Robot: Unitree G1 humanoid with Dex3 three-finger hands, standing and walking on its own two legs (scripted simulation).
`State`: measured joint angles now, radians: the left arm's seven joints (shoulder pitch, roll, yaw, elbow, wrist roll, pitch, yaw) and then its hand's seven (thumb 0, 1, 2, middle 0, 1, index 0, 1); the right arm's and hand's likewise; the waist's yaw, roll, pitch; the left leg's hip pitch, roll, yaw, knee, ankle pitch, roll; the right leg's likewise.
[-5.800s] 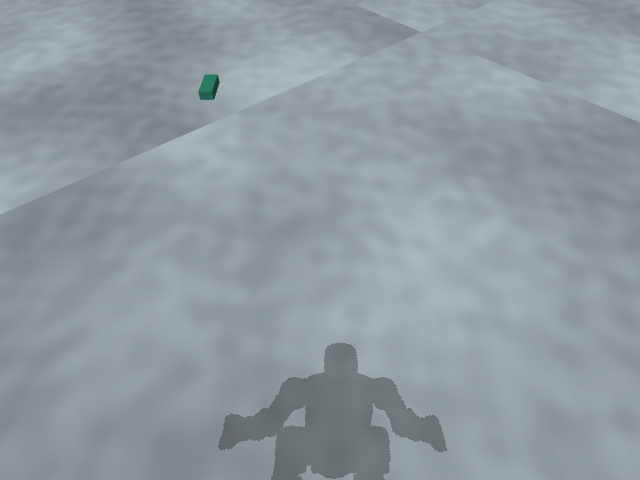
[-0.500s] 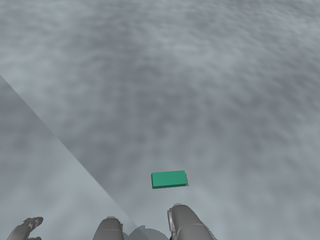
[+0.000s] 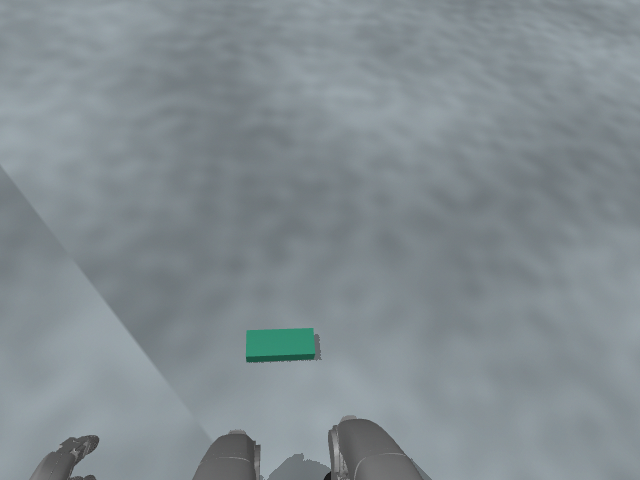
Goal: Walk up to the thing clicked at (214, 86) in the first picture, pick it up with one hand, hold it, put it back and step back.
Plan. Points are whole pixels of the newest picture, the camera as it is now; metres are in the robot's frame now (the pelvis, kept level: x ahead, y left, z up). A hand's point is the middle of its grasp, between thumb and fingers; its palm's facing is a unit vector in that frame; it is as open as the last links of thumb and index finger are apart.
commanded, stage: walk up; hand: left
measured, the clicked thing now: (280, 344) +0.52 +0.05 -0.71
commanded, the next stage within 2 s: none
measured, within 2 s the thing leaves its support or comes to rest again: neither
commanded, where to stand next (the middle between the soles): +0.13 -0.16 m, yaw +3 degrees
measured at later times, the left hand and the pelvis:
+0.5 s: hand out of the picture -0.02 +0.05 -0.13, palm faces +0.04 -0.93 -0.36, open 7.4 cm; pelvis -0.05 -0.22 +0.01, yaw +1 degrees
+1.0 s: hand out of the picture -0.01 +0.07 -0.13, palm faces +0.13 -0.92 -0.36, open 7.4 cm; pelvis -0.04 -0.20 +0.03, yaw +6 degrees
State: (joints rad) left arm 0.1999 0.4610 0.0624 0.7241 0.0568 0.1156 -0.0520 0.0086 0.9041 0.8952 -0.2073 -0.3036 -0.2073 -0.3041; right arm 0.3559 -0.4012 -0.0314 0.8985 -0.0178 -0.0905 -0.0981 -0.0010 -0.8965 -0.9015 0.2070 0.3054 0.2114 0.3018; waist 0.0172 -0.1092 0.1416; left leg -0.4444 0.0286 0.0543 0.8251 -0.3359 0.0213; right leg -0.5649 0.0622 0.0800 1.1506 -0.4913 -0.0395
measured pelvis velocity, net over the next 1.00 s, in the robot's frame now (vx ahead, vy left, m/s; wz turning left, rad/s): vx -0.04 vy -0.20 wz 0.10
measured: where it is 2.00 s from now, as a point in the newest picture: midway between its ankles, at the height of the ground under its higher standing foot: outside the picture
